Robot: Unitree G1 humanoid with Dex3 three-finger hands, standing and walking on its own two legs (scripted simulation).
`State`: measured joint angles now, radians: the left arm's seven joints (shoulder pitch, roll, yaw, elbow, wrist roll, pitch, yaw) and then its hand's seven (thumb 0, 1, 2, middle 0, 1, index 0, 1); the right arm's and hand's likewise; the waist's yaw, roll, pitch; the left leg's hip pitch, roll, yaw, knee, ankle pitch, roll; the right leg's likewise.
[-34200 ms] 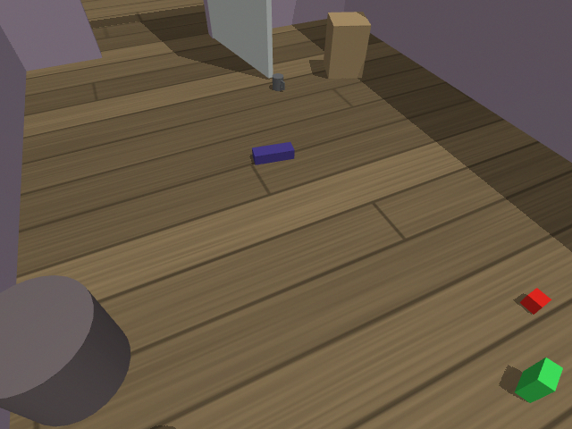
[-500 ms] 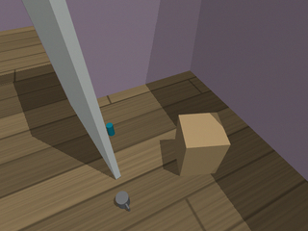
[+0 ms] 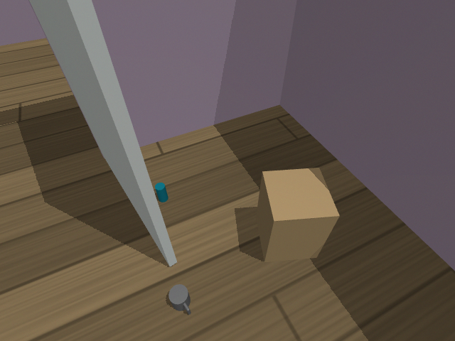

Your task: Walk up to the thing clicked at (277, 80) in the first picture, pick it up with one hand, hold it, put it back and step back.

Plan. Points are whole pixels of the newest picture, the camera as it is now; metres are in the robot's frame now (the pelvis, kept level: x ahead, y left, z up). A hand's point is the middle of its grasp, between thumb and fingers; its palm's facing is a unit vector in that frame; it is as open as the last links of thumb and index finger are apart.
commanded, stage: stand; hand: left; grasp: from above
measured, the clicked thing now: (182, 301) +0.42 +0.21 -0.74
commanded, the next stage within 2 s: step back in 0.66 s
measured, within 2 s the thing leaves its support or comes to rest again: neither
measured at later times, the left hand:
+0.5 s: hand out of the picture +0.06 +0.24 -0.16, palm faces -0.01 -0.94 -0.33, open 7.4 cm
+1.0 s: hand out of the picture +0.09 +0.31 -0.18, palm faces +0.00 -0.93 -0.37, open 7.4 cm
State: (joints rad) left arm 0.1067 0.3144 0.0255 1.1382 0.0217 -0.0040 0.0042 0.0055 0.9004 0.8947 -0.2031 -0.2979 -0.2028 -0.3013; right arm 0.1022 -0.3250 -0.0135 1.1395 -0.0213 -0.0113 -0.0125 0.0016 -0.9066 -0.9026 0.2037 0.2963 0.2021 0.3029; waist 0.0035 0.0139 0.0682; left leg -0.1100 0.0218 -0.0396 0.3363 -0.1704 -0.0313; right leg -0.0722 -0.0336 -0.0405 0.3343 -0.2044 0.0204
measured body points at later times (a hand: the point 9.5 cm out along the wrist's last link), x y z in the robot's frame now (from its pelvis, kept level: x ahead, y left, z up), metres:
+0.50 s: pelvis +0.00 +0.00 +0.00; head +0.00 -0.01 +0.45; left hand +0.06 +0.29 -0.13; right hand +0.07 -0.30 -0.14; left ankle +0.01 +0.14 -0.75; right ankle -0.01 -0.13 -0.75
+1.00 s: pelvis -0.05 +0.04 -0.03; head +0.03 +0.06 +0.41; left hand +0.09 +0.36 -0.16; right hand +0.02 -0.29 -0.14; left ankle -0.06 +0.14 -0.75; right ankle -0.01 -0.13 -0.74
